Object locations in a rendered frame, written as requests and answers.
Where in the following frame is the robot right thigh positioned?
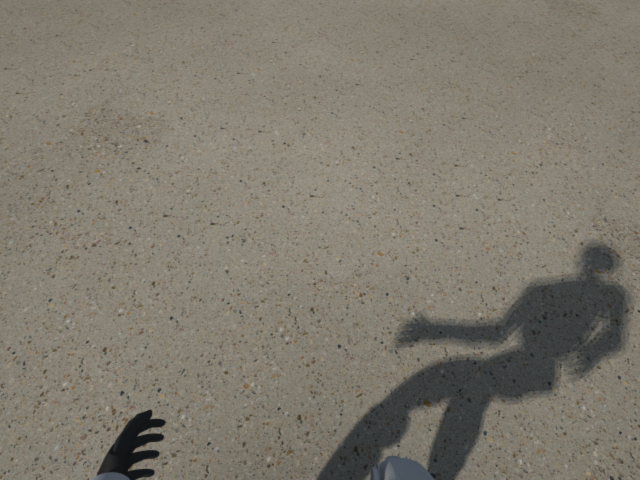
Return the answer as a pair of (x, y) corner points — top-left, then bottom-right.
(371, 458), (435, 480)

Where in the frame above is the robot left hand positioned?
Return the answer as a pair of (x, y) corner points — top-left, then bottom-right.
(96, 410), (166, 480)

